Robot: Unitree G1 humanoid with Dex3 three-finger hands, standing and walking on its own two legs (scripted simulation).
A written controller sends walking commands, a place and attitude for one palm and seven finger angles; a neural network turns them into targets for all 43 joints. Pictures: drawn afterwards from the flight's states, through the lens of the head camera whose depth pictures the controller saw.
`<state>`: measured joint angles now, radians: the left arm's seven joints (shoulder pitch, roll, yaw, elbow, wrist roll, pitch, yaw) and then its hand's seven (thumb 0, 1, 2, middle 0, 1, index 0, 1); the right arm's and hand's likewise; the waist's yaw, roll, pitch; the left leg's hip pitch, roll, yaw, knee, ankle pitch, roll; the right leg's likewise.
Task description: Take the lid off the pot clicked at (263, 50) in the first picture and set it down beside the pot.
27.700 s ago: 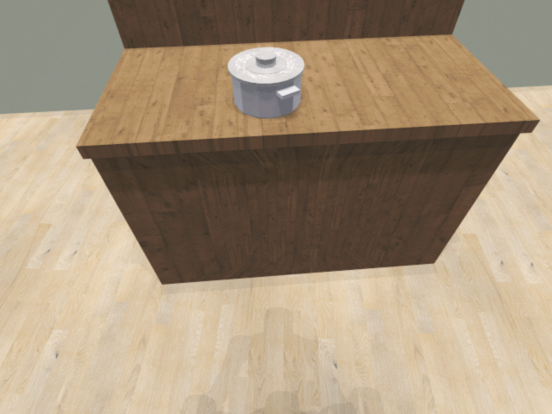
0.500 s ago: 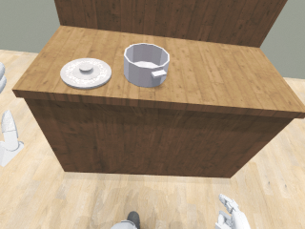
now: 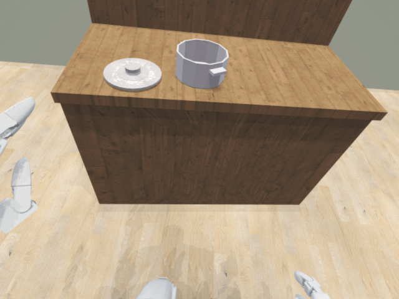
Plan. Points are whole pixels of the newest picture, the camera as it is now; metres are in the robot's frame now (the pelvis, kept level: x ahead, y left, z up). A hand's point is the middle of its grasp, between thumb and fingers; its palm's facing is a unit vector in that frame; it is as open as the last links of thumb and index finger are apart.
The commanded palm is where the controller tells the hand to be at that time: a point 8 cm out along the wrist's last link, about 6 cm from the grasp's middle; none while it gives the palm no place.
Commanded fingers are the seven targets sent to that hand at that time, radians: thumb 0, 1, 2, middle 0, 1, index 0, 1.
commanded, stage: stop stepping back and stand still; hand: left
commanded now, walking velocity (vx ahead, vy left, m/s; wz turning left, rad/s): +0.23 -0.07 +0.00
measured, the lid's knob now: (132, 67) +0.79 +0.30 +0.02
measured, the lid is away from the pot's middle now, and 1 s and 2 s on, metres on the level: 0.24 0.24 0.24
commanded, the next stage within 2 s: let the arm hang, fingers relaxed in 1.12 s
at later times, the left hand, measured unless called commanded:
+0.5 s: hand (21, 226) +0.20 +0.31 +0.08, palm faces +0.29 -0.82 -0.50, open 7.4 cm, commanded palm none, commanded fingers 0.00 0.90 0.90 -0.20 -0.30 -0.20 -0.30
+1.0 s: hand out of the picture +0.04 +0.21 -0.17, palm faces +0.06 -0.97 -0.24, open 7.2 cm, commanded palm none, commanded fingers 0.00 0.90 0.90 -0.20 -0.30 -0.20 -0.30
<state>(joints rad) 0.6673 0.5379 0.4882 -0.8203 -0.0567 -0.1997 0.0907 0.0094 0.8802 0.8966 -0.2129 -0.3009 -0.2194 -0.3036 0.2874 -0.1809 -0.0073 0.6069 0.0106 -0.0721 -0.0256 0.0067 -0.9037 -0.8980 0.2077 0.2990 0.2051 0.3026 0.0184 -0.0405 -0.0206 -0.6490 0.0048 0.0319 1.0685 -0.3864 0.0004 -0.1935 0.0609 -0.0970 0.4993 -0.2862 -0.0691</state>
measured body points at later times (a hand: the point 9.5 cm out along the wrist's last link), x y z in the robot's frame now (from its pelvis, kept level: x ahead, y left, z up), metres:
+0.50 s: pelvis -0.01 +0.04 -0.01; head +0.00 +0.04 +0.44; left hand +0.17 +0.35 +0.11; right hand +0.14 -0.18 -0.11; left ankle -0.01 +0.14 -0.73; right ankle -0.02 -0.11 -0.73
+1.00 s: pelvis +0.04 +0.02 +0.00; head +0.09 +0.02 +0.45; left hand +0.04 +0.26 -0.15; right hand +0.03 -0.22 -0.15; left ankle -0.02 +0.14 -0.72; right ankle -0.02 -0.11 -0.72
